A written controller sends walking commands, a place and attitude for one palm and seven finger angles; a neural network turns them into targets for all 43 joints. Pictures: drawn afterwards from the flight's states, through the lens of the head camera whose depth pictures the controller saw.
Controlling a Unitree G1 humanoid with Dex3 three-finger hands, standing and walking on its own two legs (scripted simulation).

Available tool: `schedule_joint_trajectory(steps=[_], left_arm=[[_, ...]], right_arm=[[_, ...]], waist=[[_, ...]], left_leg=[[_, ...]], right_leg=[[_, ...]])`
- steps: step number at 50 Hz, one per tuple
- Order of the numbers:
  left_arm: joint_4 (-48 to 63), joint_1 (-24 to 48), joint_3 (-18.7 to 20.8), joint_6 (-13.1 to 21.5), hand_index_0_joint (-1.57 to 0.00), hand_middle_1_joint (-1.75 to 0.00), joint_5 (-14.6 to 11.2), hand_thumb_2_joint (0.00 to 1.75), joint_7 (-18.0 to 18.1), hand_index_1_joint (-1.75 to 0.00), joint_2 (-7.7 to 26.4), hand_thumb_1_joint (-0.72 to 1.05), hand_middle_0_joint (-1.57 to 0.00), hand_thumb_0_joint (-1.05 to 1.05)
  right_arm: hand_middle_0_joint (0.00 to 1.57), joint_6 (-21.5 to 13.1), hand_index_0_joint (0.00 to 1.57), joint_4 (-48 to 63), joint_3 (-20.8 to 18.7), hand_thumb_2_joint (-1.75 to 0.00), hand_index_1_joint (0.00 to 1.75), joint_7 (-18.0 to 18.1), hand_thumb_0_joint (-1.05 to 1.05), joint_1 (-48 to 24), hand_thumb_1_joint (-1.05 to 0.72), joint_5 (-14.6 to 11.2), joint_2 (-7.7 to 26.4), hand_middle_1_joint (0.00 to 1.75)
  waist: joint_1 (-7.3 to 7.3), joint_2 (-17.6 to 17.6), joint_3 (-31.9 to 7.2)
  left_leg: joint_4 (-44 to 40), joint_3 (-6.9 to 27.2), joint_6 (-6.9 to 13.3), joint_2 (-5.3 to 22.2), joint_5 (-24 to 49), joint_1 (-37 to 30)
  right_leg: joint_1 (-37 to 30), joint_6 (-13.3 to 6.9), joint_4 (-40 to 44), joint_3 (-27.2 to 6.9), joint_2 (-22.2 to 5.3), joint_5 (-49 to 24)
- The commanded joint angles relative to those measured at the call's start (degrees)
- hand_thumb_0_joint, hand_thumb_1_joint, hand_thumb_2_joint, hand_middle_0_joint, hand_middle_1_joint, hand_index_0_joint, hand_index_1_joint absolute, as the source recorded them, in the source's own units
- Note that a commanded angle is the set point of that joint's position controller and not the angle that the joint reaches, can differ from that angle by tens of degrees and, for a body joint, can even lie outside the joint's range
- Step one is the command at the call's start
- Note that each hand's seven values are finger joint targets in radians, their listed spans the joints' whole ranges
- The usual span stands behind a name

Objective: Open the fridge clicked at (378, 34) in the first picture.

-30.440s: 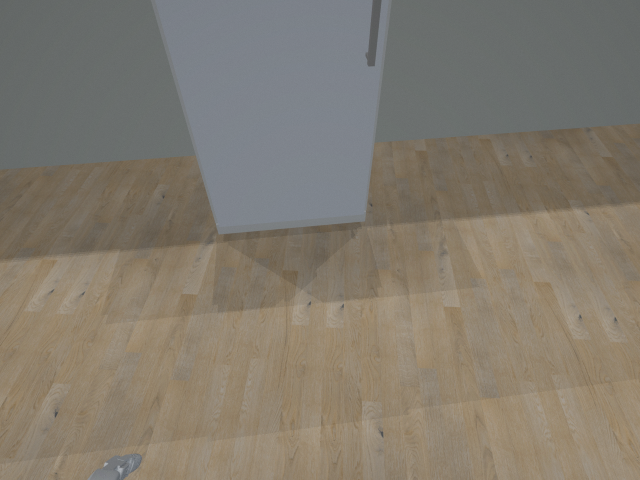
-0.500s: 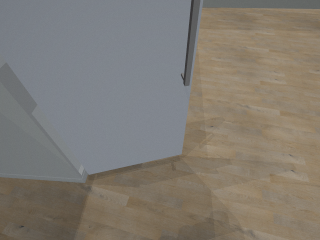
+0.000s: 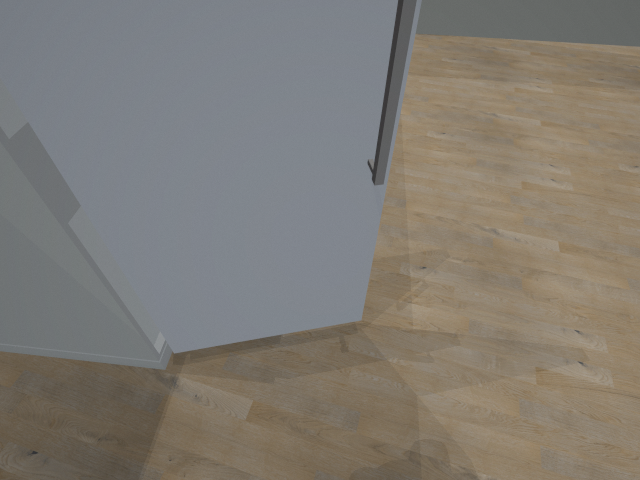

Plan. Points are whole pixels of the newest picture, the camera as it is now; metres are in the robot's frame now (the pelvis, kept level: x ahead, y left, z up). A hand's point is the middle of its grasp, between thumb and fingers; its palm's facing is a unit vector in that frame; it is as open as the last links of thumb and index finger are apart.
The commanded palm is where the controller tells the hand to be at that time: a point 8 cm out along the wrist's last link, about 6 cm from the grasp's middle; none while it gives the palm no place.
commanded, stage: look to check the result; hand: right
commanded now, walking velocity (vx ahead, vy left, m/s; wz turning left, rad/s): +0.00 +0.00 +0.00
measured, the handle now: (392, 54) +0.67 -0.06 +0.22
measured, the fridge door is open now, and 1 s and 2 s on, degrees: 72 72 72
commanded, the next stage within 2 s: stand and wait in 0.58 s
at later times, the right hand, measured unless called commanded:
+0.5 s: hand out of the picture -0.02 -0.15 -0.18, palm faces +0.02 +0.99 -0.14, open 7.4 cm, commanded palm none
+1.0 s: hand out of the picture -0.01 -0.17 -0.18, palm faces +0.01 +0.99 -0.17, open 7.4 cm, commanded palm none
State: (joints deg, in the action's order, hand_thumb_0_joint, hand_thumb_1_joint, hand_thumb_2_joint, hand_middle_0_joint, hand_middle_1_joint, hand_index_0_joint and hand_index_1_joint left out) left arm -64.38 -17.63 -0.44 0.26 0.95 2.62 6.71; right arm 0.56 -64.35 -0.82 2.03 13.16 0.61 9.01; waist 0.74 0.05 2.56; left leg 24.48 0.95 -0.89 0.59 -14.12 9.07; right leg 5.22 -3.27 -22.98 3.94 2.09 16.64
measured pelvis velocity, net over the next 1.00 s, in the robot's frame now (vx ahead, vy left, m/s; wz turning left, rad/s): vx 0.00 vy -0.01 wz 0.01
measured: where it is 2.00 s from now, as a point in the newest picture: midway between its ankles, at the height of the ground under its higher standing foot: outside the picture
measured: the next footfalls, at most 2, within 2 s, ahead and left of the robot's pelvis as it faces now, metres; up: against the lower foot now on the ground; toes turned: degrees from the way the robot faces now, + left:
none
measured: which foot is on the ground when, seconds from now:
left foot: down 0.00-1.00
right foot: down 0.00-1.00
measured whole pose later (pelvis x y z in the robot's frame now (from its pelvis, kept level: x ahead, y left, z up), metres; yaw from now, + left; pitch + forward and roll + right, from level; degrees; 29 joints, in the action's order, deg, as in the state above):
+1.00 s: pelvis +0.00 -0.01 +0.00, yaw +1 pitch -1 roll +0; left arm -64.9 -18.3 -0.2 0.7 0.8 2.9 6.2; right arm 0.3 -65.6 -0.7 2.3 15.3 0.7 7.8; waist 0.7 -0.6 2.9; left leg 24.1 1.7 -1.4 0.9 -13.5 9.7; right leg 5.7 -3.8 -22.6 4.7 2.4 16.3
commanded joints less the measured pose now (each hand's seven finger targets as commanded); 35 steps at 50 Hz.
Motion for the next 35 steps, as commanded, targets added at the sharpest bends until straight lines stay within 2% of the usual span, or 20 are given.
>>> schedule_joint_trajectory(steps=[1,5,13,18,26,27,35], left_arm=[[0.95,-4.80,1.14,0.64,-0.20,-0.30,-0.02,0.90,0.16,-0.30,5.50,0.90,-0.20,0.00],[0.52,-5.07,1.06,0.58,-0.20,-0.30,0.00,0.90,0.18,-0.30,5.05,0.90,-0.20,0.00],[0.47,-5.64,1.13,0.51,-0.20,-0.30,-0.19,0.90,0.22,-0.30,4.59,0.90,-0.20,0.00],[0.53,-5.72,1.18,0.68,-0.20,-0.30,-0.22,0.90,0.32,-0.30,4.59,0.90,-0.20,0.00],[0.28,-5.95,1.14,0.61,-0.20,-0.30,-0.08,0.90,0.35,-0.30,4.31,0.90,-0.20,0.00],[0.28,-5.98,1.16,0.65,-0.20,-0.30,-0.08,0.90,0.33,-0.30,4.33,0.90,-0.20,0.00],[0.41,-6.13,1.23,0.82,-0.20,-0.30,-0.08,0.90,0.37,-0.30,4.65,0.90,-0.20,0.00]], right_arm=[[0.20,-1.06,0.20,1.05,-0.48,-0.90,0.30,0.03,0.00,3.94,-0.90,-0.24,4.23,0.30],[0.20,-1.01,0.20,0.60,-0.30,-0.90,0.30,0.09,0.00,4.65,-0.90,-0.25,3.68,0.30],[0.20,-1.18,0.20,-0.29,-0.17,-0.90,0.30,0.18,0.00,6.33,-0.90,-0.13,2.98,0.30],[0.20,-1.37,0.20,-0.49,-0.14,-0.90,0.30,0.26,0.00,7.22,-0.90,-0.10,2.71,0.30],[0.20,-1.28,0.20,-0.73,-0.05,-0.90,0.30,0.23,0.00,7.19,-0.90,-0.16,2.05,0.30],[0.20,-1.28,0.20,-0.62,-0.06,-0.90,0.30,0.25,0.00,7.26,-0.90,-0.15,2.07,0.30],[0.20,-1.21,0.20,-0.38,-0.20,-0.90,0.30,0.22,0.00,6.95,-0.90,-0.14,2.38,0.30]], waist=[[-0.33,-0.20,1.14],[-0.27,0.67,2.21],[-0.26,0.00,2.58],[-0.25,0.26,1.61],[-0.16,0.34,3.19],[-0.14,1.32,3.09],[-0.20,0.62,2.47]], left_leg=[[-2.88,2.95,2.72,4.16,12.79,0.00],[-3.30,3.16,2.80,3.96,10.99,1.09],[-3.96,3.38,2.78,3.90,9.65,1.96],[-3.67,3.59,2.86,3.97,11.86,1.75],[-3.79,3.49,2.72,3.85,10.00,2.41],[-3.90,3.47,2.75,3.93,9.86,2.36],[-3.11,2.96,2.52,3.89,10.32,2.26]], right_leg=[[2.49,0.18,4.29,-5.91,-7.58,-15.15],[2.62,0.12,4.86,-5.87,-7.64,-13.20],[2.86,0.01,4.72,-5.81,-7.77,-10.92],[2.03,0.02,4.04,-5.58,-7.75,-12.99],[3.34,0.12,4.83,-5.97,-7.73,-11.05],[3.31,0.11,4.96,-5.90,-7.75,-11.10],[2.83,0.06,5.10,-5.96,-8.14,-12.74]])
